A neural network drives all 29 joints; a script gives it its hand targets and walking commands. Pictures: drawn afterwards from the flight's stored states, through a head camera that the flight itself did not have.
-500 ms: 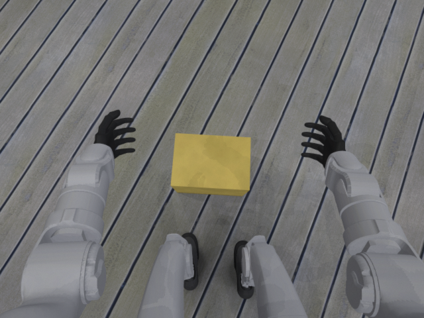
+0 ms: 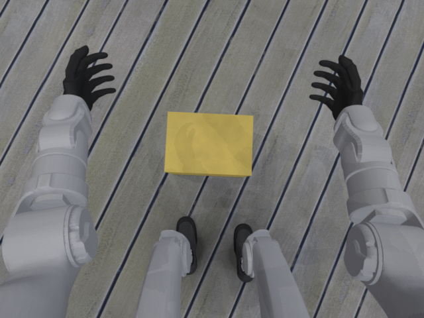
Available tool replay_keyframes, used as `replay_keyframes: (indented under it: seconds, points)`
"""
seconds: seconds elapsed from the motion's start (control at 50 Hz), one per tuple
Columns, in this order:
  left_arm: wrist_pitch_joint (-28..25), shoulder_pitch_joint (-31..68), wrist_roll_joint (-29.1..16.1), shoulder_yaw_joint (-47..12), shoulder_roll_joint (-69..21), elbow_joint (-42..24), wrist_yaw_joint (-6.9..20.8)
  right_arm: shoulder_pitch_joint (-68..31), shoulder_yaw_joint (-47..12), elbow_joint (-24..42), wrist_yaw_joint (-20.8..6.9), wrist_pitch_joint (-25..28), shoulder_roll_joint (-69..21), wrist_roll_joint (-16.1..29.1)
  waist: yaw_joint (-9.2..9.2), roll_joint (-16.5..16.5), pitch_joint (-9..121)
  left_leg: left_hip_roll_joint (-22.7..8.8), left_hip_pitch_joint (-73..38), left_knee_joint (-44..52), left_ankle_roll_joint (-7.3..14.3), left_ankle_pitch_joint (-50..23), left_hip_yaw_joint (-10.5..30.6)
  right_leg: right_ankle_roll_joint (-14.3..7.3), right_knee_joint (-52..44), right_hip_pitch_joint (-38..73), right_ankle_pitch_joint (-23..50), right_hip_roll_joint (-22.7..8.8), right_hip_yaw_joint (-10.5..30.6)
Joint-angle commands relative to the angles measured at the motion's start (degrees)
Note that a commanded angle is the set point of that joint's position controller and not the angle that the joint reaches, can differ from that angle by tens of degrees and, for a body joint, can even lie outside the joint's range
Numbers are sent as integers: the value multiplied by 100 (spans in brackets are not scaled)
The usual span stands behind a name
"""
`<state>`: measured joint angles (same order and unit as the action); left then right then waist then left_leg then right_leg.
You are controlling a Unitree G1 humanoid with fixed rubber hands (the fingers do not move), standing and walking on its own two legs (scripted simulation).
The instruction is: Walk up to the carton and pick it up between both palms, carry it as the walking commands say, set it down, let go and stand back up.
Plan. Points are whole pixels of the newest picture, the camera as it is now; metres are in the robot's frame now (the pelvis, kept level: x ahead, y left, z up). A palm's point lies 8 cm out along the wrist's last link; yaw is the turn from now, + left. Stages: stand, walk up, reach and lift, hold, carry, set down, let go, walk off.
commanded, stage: reach and lift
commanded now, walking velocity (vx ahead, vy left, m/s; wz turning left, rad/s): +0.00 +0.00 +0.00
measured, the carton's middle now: (209, 147) +0.47 +0.01 -0.55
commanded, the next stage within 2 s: none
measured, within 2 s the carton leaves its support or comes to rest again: neither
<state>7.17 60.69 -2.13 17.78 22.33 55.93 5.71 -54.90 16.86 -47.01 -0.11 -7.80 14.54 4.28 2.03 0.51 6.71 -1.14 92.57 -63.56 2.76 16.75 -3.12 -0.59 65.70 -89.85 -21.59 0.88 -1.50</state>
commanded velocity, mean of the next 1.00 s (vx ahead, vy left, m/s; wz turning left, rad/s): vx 0.00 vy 0.00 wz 0.00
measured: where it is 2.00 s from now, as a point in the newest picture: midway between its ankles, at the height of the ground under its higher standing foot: (216, 259)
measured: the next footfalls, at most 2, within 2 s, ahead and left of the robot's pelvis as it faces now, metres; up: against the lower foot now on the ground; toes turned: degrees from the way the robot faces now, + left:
none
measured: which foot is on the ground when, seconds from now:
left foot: down 0.00-1.00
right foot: down 0.00-1.00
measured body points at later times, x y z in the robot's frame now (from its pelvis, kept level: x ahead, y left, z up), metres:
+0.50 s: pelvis -0.04 +0.00 -0.14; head +0.30 +0.01 +0.16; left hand +0.51 +0.24 -0.27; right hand +0.49 -0.23 -0.26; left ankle +0.08 +0.10 -0.61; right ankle +0.05 -0.11 -0.61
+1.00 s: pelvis -0.05 +0.00 -0.25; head +0.31 +0.01 +0.02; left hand +0.51 +0.23 -0.41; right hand +0.48 -0.22 -0.41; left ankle +0.08 +0.10 -0.61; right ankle +0.05 -0.11 -0.61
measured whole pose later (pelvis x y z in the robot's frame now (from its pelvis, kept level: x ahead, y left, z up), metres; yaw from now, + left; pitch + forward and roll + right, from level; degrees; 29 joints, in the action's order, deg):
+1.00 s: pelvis -0.05 +0.00 -0.25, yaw -1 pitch +40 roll -2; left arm 5.1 78.8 -12.3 6.3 28.5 64.5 -1.5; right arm -73.5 10.1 -57.8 5.4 -5.7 20.7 13.2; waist 1.2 -1.0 -13.8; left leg -3.7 131.2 -119.0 4.3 27.7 -2.6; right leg -1.8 121.9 -127.0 -34.8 0.2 -3.6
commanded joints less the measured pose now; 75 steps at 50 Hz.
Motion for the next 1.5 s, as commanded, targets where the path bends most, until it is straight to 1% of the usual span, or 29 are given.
replay_keyframes:
  seconds: [0.0,0.06,0.12,0.16,0.22,0.28,0.34,0.46,0.56,0.62,0.74,0.96,1.14,1.2,1.24,1.3,1.36,1.48]
  points:
    - [-128,1168,26,126,858,-474,50,-1006,189,498,-6,101,708,-63,35,189,5082,242,-4056,-333,-95,-2434,625,259,-259,1200,1938,179,100]
    - [-111,1401,6,75,851,-292,59,-1225,228,311,-5,81,689,-43,60,199,4608,247,-3356,-600,-126,-1721,584,229,26,781,1361,187,87]
    - [-61,1663,-31,17,927,-201,23,-1485,232,199,14,41,746,37,49,233,4657,246,-2954,-978,-145,-1262,546,199,418,522,977,206,70]
    - [-25,1785,-61,-28,999,-175,-22,-1615,217,156,39,20,820,96,31,276,4869,248,-2856,-1265,-156,-1189,534,196,714,349,890,223,36]
    - [8,1926,-115,-102,1101,-215,-102,-1720,181,163,83,4,935,186,15,346,5272,255,-2867,-1711,-167,-1358,537,202,1146,37,923,253,-23]
    - [30,2027,-188,-162,1219,-337,-179,-1807,110,280,128,-18,1053,287,-19,383,5662,259,-2885,-2124,-177,-1561,534,212,1528,-213,961,277,-66]
    - [49,2162,-289,-239,1343,-518,-246,-1954,19,450,179,-55,1181,390,-42,386,5922,257,-2783,-2475,-187,-1556,511,217,1865,-373,876,281,-94]
    - [126,2490,-563,-484,1496,-699,-352,-2314,-140,573,282,-141,1394,552,-14,375,5963,233,-2395,-3018,-188,-1070,466,174,2432,-697,446,248,-153]
    - [137,2701,-676,-625,1474,-412,-402,-2555,-205,233,315,-145,1403,603,-13,360,5396,159,-1807,-3376,-168,-562,472,128,2847,-1130,74,200,-163]
    - [93,2814,-705,-673,1469,-191,-434,-2673,-236,-6,332,-96,1397,625,-30,356,5138,113,-1508,-3624,-149,-390,490,114,3125,-1352,-45,170,-156]
    - [-62,3015,-789,-796,1492,95,-545,-2870,-331,-259,423,60,1444,688,-50,316,4960,57,-1194,-4185,-124,-368,520,114,3702,-1505,-29,97,-138]
    - [-354,3239,-1050,-1084,1493,337,-758,-3131,-622,-557,574,348,1472,933,-79,222,4676,-14,-846,-5083,-110,-624,560,130,4547,-1546,282,16,-61]
    - [-538,3496,-1313,-1306,1624,657,-780,-3488,-915,-951,626,508,1458,1134,-113,172,4059,-91,-376,-5608,-101,-513,595,136,5048,-1537,291,-28,40]
    - [-575,3655,-1418,-1377,1707,694,-792,-3661,-987,-990,650,537,1514,1194,-117,172,4050,-113,-339,-5764,-109,-499,584,138,5194,-1394,313,-43,59]
    - [-606,3696,-1519,-1471,1681,594,-811,-3707,-1045,-882,672,562,1547,1274,-107,191,4386,-116,-600,-5845,-124,-649,566,138,5265,-1152,445,-37,44]
    - [-576,3583,-1697,-1676,1510,845,-773,-3638,-1311,-1005,634,542,1379,1420,-100,153,4471,-121,-617,-5914,-98,-752,568,149,5308,-1031,550,-46,57]
    - [-585,3574,-1654,-1601,1572,890,-764,-3660,-1276,-1054,630,541,1411,1373,-134,105,4126,-120,-294,-5922,-90,-659,567,147,5312,-1161,485,-41,105]
    - [-609,3615,-1518,-1474,1611,1008,-786,-3664,-1122,-1241,648,539,1418,1220,-108,108,3707,-110,-24,-5880,-96,-439,568,140,5285,-1419,286,-21,109]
